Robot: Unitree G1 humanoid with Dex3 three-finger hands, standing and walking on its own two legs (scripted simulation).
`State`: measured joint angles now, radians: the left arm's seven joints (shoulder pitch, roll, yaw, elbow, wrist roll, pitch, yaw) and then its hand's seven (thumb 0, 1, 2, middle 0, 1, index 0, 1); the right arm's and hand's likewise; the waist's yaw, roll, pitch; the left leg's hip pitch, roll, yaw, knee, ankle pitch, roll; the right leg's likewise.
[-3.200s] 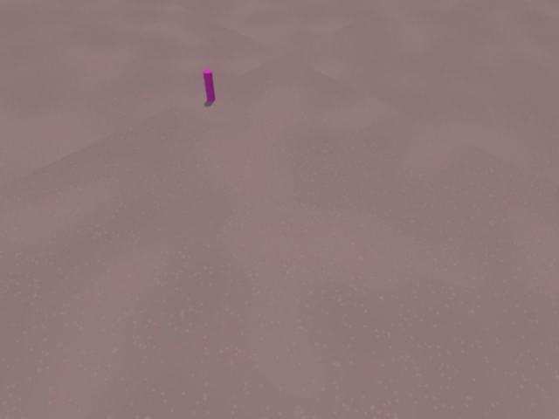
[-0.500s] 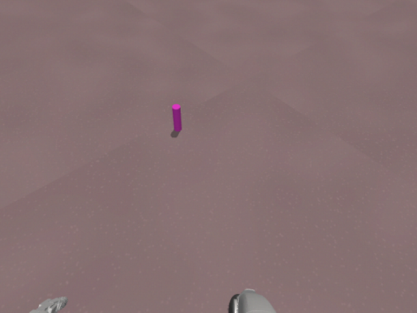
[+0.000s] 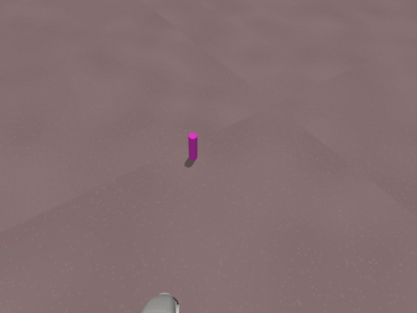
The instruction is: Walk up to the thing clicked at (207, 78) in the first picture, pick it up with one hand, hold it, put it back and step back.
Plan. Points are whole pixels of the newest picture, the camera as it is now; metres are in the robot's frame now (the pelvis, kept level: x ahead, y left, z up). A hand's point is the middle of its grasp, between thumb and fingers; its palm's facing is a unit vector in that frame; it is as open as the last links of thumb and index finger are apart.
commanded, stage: walk up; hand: left
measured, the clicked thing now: (193, 147) +1.07 +0.14 -0.67
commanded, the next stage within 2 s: none
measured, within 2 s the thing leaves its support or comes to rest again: neither
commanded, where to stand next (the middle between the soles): +0.71 -0.02 m, yaw -1 degrees
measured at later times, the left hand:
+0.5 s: hand (108, 230) +0.31 +0.26 -0.13, palm faces -0.10 -0.91 -0.40, open 7.4 cm
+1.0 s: hand (123, 193) +0.43 +0.27 -0.16, palm faces -0.05 -0.94 -0.34, open 7.4 cm
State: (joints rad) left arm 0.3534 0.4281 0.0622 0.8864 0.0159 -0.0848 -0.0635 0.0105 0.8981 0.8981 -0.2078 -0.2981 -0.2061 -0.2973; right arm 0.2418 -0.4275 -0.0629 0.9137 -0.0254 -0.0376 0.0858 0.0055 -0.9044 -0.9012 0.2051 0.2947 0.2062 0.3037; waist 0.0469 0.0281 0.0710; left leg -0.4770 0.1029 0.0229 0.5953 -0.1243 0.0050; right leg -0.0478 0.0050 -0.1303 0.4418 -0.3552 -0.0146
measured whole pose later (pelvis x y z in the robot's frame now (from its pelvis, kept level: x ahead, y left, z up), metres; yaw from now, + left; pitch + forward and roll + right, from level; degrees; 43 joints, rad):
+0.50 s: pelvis +0.22 -0.02 -0.01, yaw -2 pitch -2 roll +1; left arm 0.24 0.43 0.07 0.92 0.02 -0.07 -0.08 0.01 0.90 0.90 -0.20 -0.30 -0.20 -0.30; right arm 0.34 -0.44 -0.05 0.87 -0.01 -0.06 0.05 0.00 -0.90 -0.90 0.21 0.30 0.21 0.30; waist -0.02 0.01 0.06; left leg -0.12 0.07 0.10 0.60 -0.43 -0.01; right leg -0.39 -0.07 -0.05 0.58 -0.14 -0.01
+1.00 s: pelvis +0.39 -0.01 -0.01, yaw +0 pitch -3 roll +0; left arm 0.32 0.44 0.04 0.91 0.01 -0.04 -0.04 0.01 0.90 0.90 -0.21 -0.30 -0.20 -0.30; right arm 0.27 -0.40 -0.06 0.86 -0.01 -0.09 0.05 0.00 -0.90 -0.90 0.21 0.29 0.21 0.30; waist 0.00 -0.05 0.08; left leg -0.33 0.04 0.07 0.62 -0.23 0.02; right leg -0.35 -0.04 0.00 1.05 -0.44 -0.04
